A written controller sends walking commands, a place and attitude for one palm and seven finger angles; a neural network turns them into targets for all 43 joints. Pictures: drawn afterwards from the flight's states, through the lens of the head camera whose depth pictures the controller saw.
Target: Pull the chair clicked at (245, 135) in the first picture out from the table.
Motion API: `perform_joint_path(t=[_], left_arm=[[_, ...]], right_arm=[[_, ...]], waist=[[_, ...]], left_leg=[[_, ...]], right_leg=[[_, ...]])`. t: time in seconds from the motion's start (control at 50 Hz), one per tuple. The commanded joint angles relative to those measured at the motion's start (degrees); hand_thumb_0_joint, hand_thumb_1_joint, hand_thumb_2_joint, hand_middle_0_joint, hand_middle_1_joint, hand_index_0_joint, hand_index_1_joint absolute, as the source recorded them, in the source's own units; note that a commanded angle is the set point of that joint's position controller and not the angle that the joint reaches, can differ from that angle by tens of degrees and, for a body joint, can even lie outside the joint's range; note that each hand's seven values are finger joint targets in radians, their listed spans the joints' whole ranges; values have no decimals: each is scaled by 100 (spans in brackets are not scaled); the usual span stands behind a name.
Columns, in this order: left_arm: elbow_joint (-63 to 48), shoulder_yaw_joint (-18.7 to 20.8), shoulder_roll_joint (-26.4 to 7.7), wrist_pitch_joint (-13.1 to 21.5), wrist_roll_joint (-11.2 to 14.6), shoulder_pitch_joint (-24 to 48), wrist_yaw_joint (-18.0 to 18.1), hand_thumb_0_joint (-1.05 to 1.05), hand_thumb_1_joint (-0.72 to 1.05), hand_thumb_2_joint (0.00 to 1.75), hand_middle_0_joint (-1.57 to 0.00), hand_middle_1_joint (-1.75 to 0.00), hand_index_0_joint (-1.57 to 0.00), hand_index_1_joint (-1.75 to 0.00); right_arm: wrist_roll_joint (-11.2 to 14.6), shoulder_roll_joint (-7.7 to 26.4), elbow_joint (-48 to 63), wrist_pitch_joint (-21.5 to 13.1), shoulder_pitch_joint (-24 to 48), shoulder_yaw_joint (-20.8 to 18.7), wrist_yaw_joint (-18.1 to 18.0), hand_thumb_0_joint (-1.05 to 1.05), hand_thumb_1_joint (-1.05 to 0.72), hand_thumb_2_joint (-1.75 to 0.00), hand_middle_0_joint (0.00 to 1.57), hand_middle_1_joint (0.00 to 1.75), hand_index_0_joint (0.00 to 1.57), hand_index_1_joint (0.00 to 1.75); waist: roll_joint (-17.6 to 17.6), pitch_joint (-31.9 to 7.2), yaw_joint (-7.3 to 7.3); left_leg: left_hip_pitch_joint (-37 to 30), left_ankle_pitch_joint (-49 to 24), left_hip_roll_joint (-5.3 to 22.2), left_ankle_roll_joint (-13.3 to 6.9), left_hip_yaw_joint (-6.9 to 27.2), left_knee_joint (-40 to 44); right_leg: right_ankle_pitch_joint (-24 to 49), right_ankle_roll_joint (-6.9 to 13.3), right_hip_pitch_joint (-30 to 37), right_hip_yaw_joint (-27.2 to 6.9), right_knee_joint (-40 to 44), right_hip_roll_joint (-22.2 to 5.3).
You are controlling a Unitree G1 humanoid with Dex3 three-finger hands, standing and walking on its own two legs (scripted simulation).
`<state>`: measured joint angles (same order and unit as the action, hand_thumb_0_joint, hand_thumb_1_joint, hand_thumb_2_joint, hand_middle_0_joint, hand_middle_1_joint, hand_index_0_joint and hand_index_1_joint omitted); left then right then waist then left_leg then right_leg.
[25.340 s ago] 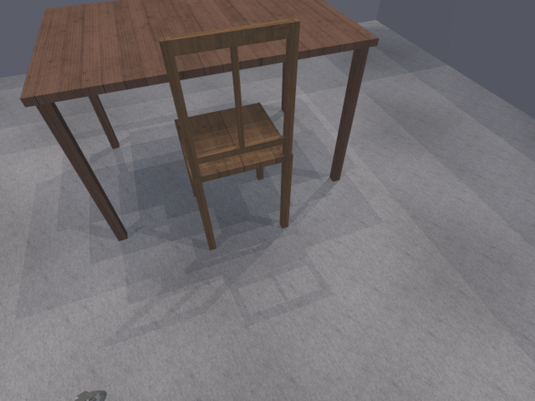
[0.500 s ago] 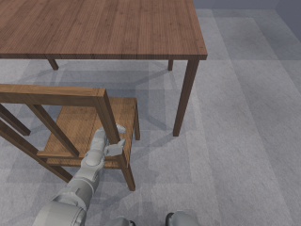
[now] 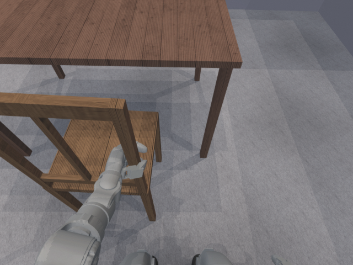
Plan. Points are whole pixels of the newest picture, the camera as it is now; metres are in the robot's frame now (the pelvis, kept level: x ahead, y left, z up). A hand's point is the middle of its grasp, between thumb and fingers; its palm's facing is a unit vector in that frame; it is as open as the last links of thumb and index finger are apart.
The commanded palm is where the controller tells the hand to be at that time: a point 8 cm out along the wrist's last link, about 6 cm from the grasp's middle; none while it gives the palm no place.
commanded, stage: step backward, pulling the chair out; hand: left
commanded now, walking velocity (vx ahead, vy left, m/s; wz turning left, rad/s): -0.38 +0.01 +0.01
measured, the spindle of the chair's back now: (68, 153) +0.38 +0.30 -0.04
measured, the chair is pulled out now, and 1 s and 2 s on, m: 0.18 0.28 0.47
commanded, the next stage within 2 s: stop walking, hand still on the chair in 2.00 s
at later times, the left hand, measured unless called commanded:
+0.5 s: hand (137, 178) +0.32 +0.11 -0.05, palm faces -0.07 -0.98 -0.16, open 6.1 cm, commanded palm +0.33 +0.16 -0.05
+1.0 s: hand (135, 213) +0.24 +0.10 -0.05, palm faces -0.06 -0.99 -0.16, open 6.2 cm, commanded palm +0.24 +0.16 -0.05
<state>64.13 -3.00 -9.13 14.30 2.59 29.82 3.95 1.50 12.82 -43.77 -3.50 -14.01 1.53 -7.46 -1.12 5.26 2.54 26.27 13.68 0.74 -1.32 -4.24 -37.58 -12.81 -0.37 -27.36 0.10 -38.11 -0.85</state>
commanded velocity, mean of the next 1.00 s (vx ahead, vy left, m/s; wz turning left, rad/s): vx -0.38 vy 0.02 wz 0.01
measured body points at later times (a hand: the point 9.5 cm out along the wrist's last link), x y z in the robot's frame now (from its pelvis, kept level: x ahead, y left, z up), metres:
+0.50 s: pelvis -0.05 -0.01 +0.01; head +0.03 -0.01 +0.45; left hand +0.32 +0.16 -0.04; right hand +0.03 -0.27 -0.13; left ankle -0.02 +0.12 -0.72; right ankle +0.01 -0.12 -0.72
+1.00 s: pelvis -0.14 -0.01 +0.00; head -0.06 -0.02 +0.44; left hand +0.23 +0.16 -0.04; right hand -0.07 -0.27 -0.13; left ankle -0.07 +0.12 -0.72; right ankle -0.09 -0.12 -0.72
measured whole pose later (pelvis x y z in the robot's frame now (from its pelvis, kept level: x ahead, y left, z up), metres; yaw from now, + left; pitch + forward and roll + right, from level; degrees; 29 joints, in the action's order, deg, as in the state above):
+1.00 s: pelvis -0.14 -0.01 +0.00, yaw -2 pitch +3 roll -1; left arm 67.5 3.1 -11.3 14.4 3.5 33.8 1.9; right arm 1.5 12.4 -46.1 -5.3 -12.7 1.0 -5.4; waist 1.9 7.5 3.7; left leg 28.1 15.0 2.8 2.1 1.9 -38.3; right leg -12.2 1.5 -25.4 0.5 -34.4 3.2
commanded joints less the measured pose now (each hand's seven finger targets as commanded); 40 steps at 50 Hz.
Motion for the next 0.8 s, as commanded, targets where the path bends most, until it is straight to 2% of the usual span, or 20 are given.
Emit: perform_joint_path(t=[0.0, 0.04, 0.1, 0.12, 0.18, 0.22, 0.28, 0.34, 0.38, 0.42, 0.46, 0.5, 0.54, 0.58, 0.62, 0.66, 0.68, 0.7, 0.74, 0.78], left_arm=[[-1068, 238, -687, 364, -90, 2171, 120, 0, 90, 90, -50, -145, -50, -145], [-1005, 321, -902, 368, -49, 2096, 133, 0, 90, 90, -50, -145, -50, -145], [-822, 401, -1165, 356, -43, 2023, 200, 0, 90, 90, -50, -145, -50, -145], [-772, 422, -1184, 309, -47, 1986, 211, 0, 90, 90, -50, -145, -50, -145], [-835, 447, -1095, 196, -67, 2054, 179, 0, 90, 90, -50, -145, -50, -145], [-877, 423, -1045, 141, -53, 2092, 165, 0, 90, 90, -50, -145, -50, -145], [-1018, 204, -791, 152, -31, 2279, 147, 0, 90, 90, -50, -145, -50, -145], [-1436, 70, -551, 258, -9, 2752, 65, 0, 90, 90, -50, -145, -50, -145], [-1194, 191, -573, 248, -33, 2609, 67, 0, 90, 90, -50, -145, -50, -145], [-1063, 213, -532, 308, -96, 2569, 42, 0, 90, 90, -50, -145, -50, -145], [-972, 371, -772, 351, -158, 2465, 45, 0, 90, 90, -50, -145, -50, -145], [-905, 529, -1084, 356, -135, 2520, 70, 0, 90, 90, -50, -145, -50, -145], [-617, 629, -1288, 324, -95, 2172, 75, 0, 90, 90, -50, -145, -50, -145], [-619, 585, -1217, 175, -87, 2225, 73, 0, 90, 90, -50, -145, -50, -145], [-683, 584, -1148, 104, -87, 2329, 69, 0, 90, 90, -50, -145, -50, -145], [-689, 561, -1094, 67, -66, 2344, 77, 0, 90, 90, -50, -145, -50, -145], [-747, 464, -1001, 85, -60, 2369, 70, 0, 90, 90, -50, -145, -50, -145], [-1029, 257, -813, 170, -9, 2567, 36, 0, 90, 90, -50, -145, -50, -145], [-1212, 254, -733, 235, -15, 2838, 13, 0, 90, 90, -50, -145, -50, -145], [-1103, 347, -708, 249, 4, 2783, 5, 0, 90, 90, -50, -145, -50, -145]], right_arm=[[7, 878, 350, -216, -283, -324, -42, 0, -90, -90, 20, 30, 20, 30], [74, 889, 347, -247, -291, -351, -76, 0, -90, -90, 20, 30, 20, 30], [103, 818, 251, -287, -326, -356, -52, 0, -90, -90, 20, 30, 20, 30], [99, 828, 249, -283, -244, -344, -41, 0, -90, -90, 20, 30, 20, 30], [92, 860, 171, -309, -253, -263, -23, 0, -90, -90, 20, 30, 20, 30], [91, 938, 96, -302, -301, -237, -55, 0, -90, -90, 20, 30, 20, 30], [122, 1106, 197, -247, -341, -311, -131, 0, -90, -90, 20, 30, 20, 30], [6, 851, 398, -207, -158, -247, -130, 0, -90, -90, 20, 30, 20, 30], [-43, 855, 326, -210, -321, -305, -50, 0, -90, -90, 20, 30, 20, 30], [-73, 892, 208, -246, -481, -347, 42, 0, -90, -90, 20, 30, 20, 30], [-47, 937, 141, -249, -507, -391, 79, 0, -90, -90, 20, 30, 20, 30], [54, 906, 165, -217, -455, -439, 27, 0, -90, -90, 20, 30, 20, 30], [88, 917, 235, -257, -360, -438, -13, 0, -90, -90, 20, 30, 20, 30], [84, 897, 239, -279, -235, -362, -4, 0, -90, -90, 20, 30, 20, 30], [63, 894, 151, -306, -305, -280, -23, 0, -90, -90, 20, 30, 20, 30], [63, 983, 78, -308, -394, -246, -82, 0, -90, -90, 20, 30, 20, 30], [84, 1099, 149, -297, -388, -296, -104, 0, -90, -90, 20, 30, 20, 30], [72, 1037, 303, -283, -235, -289, -89, 0, -90, -90, 20, 30, 20, 30], [-19, 904, 403, -276, -72, -246, -87, 0, -90, -90, 20, 30, 20, 30], [-57, 857, 283, -298, -337, -294, -35, 0, -90, -90, 20, 30, 20, 30]], waist=[[795, -2363, -63], [303, -2453, -24], [-465, -2426, -23], [-532, -2419, -102], [-663, -2518, -46], [-436, -2453, 10], [203, -2503, -7], [1420, -2578, 16], [1230, -2382, -33], [963, -2529, 39], [878, -2775, 91], [173, -3018, 108], [-245, -2899, 5], [-432, -2729, -70], [-499, -2673, 9], [-384, -2688, 76], [-59, -2721, 71], [706, -2637, 27], [1602, -2402, 18], [1162, -2457, 10]], left_leg=[[-1002, -1866, 1298, -180, 1144, 721], [-617, -902, 912, 47, 833, 420], [-733, 1124, 120, 344, 570, -799], [-501, 1451, 18, 341, 735, -1235], [-247, 1469, 57, 315, 1022, -1117], [-576, 1022, 115, 282, 927, -52], [-964, -1651, 742, 32, 1203, 1062], [-1172, -2177, 1240, -227, 1534, 1263], [-1646, -3203, 1456, -357, 1654, 981], [-2295, -4485, 1391, -273, 1487, 412], [-2182, -4478, 1169, -50, 1173, 123], [-1103, -2282, 735, 303, 768, -181], [-486, 936, 144, 421, 761, -918], [-254, 1571, 48, 373, 1003, -1301], [-387, 1353, 107, 312, 982, -667], [-771, 243, 217, 259, 859, 633], [-843, -962, 513, 113, 1087, 1036], [-837, -1145, 871, -53, 1338, 1300], [-741, -1269, 1341, -345, 1873, 1537], [-1631, -2940, 1535, -528, 1998, 1085]], right_leg=[[439, 49, 1041, -224, 233, -204], [1056, 123, 1218, -655, 521, -528], [435, 558, 716, -1795, 1784, -1605], [339, 694, 899, -1897, 1934, -1784], [2051, 779, 1673, -1419, 1481, -1819], [2477, 550, 1692, -1001, 1232, -1572], [1863, -74, 1360, -207, 597, -505], [147, -54, 873, -59, -410, -193], [-573, 17, 466, -108, -435, -97], [422, 50, 536, -132, 156, -107], [1939, 32, 990, -261, 586, -222], [3304, 195, 1762, -676, 686, -763], [3375, 607, 1796, -1437, 1208, -1529], [2458, 773, 1697, -1492, 1427, -1759], [2560, 625, 1787, -1095, 1297, -1583], [2449, 268, 1693, -546, 965, -1110], [2009, 31, 1485, -353, 777, -724], [939, -122, 1233, -137, 406, -368], [-474, -67, 807, -76, -535, -67], [-870, -29, 356, -162, -647, 28]])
